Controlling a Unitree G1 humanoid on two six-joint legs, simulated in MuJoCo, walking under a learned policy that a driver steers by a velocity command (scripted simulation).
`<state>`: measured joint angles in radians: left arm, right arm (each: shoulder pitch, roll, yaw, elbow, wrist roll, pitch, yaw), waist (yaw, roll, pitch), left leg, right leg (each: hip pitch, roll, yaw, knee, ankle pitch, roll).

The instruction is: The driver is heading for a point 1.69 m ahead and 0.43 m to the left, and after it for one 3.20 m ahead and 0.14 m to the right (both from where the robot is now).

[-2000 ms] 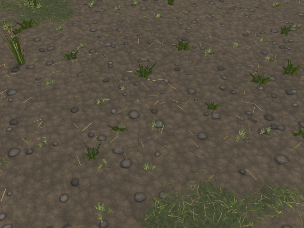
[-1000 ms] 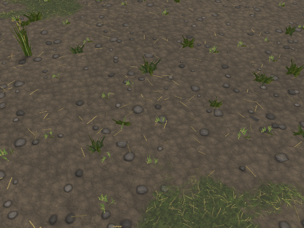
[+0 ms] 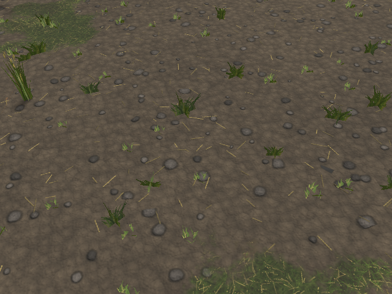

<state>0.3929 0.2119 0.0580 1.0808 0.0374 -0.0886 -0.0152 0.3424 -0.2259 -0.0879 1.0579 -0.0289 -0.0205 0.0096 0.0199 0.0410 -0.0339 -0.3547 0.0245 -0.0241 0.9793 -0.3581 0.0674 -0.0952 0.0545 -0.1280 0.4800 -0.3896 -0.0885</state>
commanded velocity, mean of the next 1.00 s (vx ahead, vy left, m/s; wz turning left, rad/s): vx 0.48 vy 0.00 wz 0.40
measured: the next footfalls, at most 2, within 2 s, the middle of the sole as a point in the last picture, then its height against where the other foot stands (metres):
left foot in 0.40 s outside the picture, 0.18 m lower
right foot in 0.78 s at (241, 287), level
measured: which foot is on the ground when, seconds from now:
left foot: up 0.00-0.38, down 0.40-0.78, up 0.80-1.00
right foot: down 0.00-0.40, up 0.42-0.76, down 0.78-1.00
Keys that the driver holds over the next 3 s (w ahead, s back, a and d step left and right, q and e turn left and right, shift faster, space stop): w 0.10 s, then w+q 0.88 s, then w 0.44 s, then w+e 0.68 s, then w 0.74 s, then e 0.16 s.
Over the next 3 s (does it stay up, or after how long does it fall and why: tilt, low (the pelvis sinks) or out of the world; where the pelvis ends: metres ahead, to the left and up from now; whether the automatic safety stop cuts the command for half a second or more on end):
stays up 1.54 0.34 -0.19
